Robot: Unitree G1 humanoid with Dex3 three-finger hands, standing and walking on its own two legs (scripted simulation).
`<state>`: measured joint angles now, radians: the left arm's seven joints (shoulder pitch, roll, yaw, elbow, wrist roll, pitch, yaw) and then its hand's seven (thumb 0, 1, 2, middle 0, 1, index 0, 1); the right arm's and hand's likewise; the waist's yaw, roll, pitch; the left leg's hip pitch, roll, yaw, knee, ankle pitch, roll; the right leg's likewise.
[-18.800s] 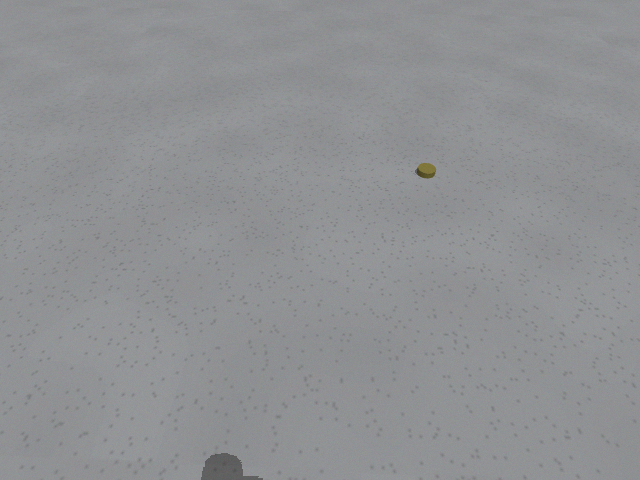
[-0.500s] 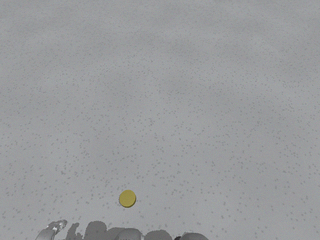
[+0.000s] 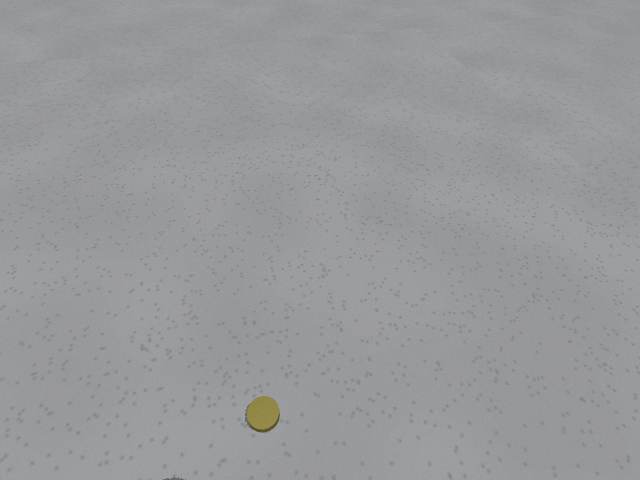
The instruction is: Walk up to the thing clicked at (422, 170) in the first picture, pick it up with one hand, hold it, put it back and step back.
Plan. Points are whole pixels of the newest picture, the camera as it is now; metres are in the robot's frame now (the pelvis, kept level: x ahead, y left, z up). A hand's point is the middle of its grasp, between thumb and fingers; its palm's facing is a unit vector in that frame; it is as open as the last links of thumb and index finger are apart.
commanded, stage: walk up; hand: left
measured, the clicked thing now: (263, 413) +0.44 +0.16 -0.75
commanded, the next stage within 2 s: none
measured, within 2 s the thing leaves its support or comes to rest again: neither
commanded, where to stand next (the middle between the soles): +0.09 +0.01 m, yaw -5 degrees
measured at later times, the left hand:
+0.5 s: hand out of the picture +0.09 +0.28 -0.13, palm faces -0.04 -0.92 -0.40, open 7.4 cm
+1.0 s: hand out of the picture +0.16 +0.27 -0.13, palm faces -0.14 -0.89 -0.44, open 7.4 cm
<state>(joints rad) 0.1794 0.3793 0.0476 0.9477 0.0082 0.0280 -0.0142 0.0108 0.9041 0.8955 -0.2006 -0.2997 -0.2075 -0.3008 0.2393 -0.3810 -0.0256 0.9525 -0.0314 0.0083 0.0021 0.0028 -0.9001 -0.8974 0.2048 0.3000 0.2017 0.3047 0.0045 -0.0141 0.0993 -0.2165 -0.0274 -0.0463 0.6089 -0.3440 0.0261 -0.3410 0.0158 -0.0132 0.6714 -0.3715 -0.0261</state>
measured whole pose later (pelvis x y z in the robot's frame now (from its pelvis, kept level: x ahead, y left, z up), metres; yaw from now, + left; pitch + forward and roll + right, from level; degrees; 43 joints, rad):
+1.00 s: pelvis +0.08 +0.01 +0.01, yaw -6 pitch -3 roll +0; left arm 0.24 0.36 0.01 0.92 0.02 -0.02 0.03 0.01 0.90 0.90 -0.20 -0.30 -0.21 -0.30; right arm 0.20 -0.41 -0.06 0.91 0.01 0.03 0.00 0.00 -0.90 -0.90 0.20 0.30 0.20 0.30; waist 0.00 0.06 0.17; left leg -0.41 -0.01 -0.10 0.88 -0.42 -0.01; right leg -0.16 -0.01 0.01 0.52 -0.29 -0.01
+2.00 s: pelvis +0.03 +0.05 +0.00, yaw -4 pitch -4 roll -1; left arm 0.35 0.43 0.05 0.89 0.01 0.01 -0.03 0.01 0.90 0.90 -0.20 -0.30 -0.21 -0.30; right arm 0.30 -0.38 -0.06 0.85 -0.01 -0.07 0.03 0.00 -0.90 -0.90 0.21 0.30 0.20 0.30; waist 0.00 -0.03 0.09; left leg -0.22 -0.03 0.00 0.56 -0.26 0.04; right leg -0.35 -0.02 0.08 1.07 -0.44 -0.05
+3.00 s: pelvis -0.07 -0.02 -0.01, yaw -5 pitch -4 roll -3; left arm 0.26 0.36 0.06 0.91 0.02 0.00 0.02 0.01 0.90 0.90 -0.20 -0.30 -0.21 -0.30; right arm 0.17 -0.43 -0.06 0.82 -0.04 0.05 0.00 0.00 -0.90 -0.90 0.20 0.30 0.20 0.30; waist 0.00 0.08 0.17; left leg -0.35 0.08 -0.04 0.83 -0.45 0.03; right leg -0.27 0.05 -0.01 0.65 -0.32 0.00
